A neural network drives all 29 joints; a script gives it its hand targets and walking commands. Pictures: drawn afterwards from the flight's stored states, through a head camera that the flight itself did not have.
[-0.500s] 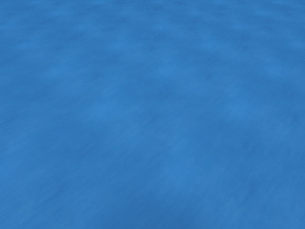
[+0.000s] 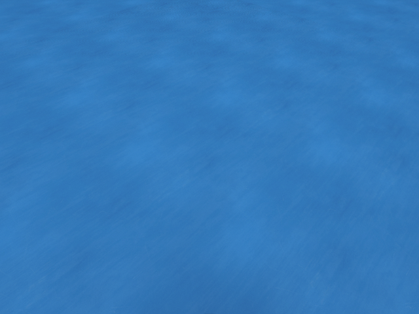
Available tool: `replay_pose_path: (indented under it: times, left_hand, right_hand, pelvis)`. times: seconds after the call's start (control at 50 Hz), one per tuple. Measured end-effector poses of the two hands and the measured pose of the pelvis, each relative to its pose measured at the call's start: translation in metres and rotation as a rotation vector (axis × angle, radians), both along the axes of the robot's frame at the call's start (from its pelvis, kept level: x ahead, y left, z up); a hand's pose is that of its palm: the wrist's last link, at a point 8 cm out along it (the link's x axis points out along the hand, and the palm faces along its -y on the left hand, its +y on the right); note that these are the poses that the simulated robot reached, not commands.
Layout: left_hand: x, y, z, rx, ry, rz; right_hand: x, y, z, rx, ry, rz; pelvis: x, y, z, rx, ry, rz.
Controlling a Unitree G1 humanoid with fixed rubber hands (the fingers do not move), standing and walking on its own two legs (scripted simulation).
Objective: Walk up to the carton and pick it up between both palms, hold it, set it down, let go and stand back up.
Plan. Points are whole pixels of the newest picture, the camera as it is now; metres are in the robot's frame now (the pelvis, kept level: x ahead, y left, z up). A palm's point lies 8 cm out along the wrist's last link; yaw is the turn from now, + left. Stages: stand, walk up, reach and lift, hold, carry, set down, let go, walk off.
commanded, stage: stand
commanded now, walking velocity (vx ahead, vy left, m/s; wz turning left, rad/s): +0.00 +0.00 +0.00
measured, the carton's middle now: out of the picture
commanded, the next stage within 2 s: walk up in 0.52 s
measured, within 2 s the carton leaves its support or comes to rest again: neither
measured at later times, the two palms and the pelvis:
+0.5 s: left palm out of the picture -0.02 +0.20 -0.15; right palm out of the picture -0.02 -0.21 -0.14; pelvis +0.00 +0.00 +0.00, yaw +0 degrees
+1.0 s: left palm out of the picture +0.00 +0.32 -0.13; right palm out of the picture +0.03 -0.25 -0.11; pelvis -0.07 +0.04 +0.00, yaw +4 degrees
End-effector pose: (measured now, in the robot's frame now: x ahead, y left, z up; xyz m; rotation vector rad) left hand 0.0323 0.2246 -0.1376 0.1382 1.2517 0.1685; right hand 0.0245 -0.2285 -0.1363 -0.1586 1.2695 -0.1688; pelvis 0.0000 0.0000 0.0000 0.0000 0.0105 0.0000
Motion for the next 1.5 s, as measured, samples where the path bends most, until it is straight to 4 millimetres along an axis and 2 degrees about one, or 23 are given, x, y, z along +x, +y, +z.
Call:
replay_pose_path:
  times: [0.44,0.72,0.76,0.82,0.88,0.92,0.96,1.02,1.06,1.1,1.18,1.22,1.28,1.4,1.5]
  left_hand:
    - [-0.05,-0.02,-0.007,-0.042,0.16,0.039]
    - [-0.07,-0.025,-0.007,-0.05,0.201,0.043]
    - [-0.067,-0.018,-0.009,-0.035,0.175,0.063]
    - [-0.056,0.004,-0.01,0.016,0.101,0.087]
    - [-0.048,0.032,-0.006,0.072,0.031,0.104]
    - [-0.043,0.053,0.0,0.104,-0.016,0.111]
    - [-0.037,0.073,0.004,0.128,-0.064,0.108]
    - [-0.026,0.102,0.005,0.147,-0.138,0.095]
    - [-0.021,0.123,0.0,0.15,-0.179,0.085]
    - [-0.021,0.141,-0.004,0.15,-0.192,0.073]
    - [-0.039,0.153,0.008,0.129,-0.172,0.079]
    - [-0.053,0.155,0.014,0.105,-0.169,0.091]
    - [-0.082,0.159,0.013,0.091,-0.133,0.102]
    - [-0.139,0.16,0.005,0.078,-0.061,0.161]
    - [-0.174,0.151,0.007,0.082,-0.056,0.201]
  right_hand:
    - [-0.045,0.018,-0.007,0.045,0.151,-0.03]
    - [-0.065,0.024,-0.008,0.059,0.193,-0.034]
    - [-0.064,0.017,-0.009,0.045,0.185,-0.036]
    - [-0.049,-0.003,-0.009,-0.016,0.135,-0.024]
    - [-0.028,-0.021,0.002,-0.093,0.063,0.003]
    - [-0.014,-0.026,0.012,-0.133,0.009,0.023]
    - [-0.003,-0.025,0.021,-0.156,-0.047,0.041]
    - [0.006,-0.011,0.029,-0.166,-0.118,0.065]
    - [0.004,0.003,0.028,-0.169,-0.156,0.078]
    - [-0.007,0.022,0.025,-0.156,-0.167,0.073]
    - [-0.05,0.058,0.032,-0.114,-0.094,0.061]
    - [-0.069,0.07,0.034,-0.109,-0.036,0.083]
    - [-0.084,0.08,0.034,-0.106,-0.003,0.107]
    - [-0.084,0.084,0.035,-0.124,-0.045,0.148]
    - [-0.075,0.082,0.033,-0.118,-0.102,0.202]
  pelvis:
    - [-0.002,-0.002,0.004,0.0,-0.029,0.003]
    - [-0.011,-0.002,0.005,-0.001,-0.035,0.006]
    - [-0.017,-0.002,0.002,-0.002,-0.032,0.017]
    - [-0.033,0.001,-0.003,0.0,-0.036,0.03]
    - [-0.048,0.01,-0.003,0.015,-0.043,0.04]
    - [-0.056,0.018,-0.002,0.017,-0.041,0.05]
    - [-0.065,0.028,-0.002,0.014,-0.038,0.062]
    - [-0.079,0.045,-0.007,0.003,-0.036,0.082]
    - [-0.088,0.061,-0.016,-0.011,-0.036,0.094]
    - [-0.098,0.073,-0.02,-0.003,-0.038,0.094]
    - [-0.111,0.087,-0.002,-0.048,-0.021,0.121]
    - [-0.119,0.093,0.006,-0.065,-0.011,0.144]
    - [-0.131,0.099,0.009,-0.071,-0.006,0.17]
    - [-0.155,0.103,0.007,-0.057,-0.012,0.224]
    - [-0.178,0.097,0.005,-0.05,-0.02,0.268]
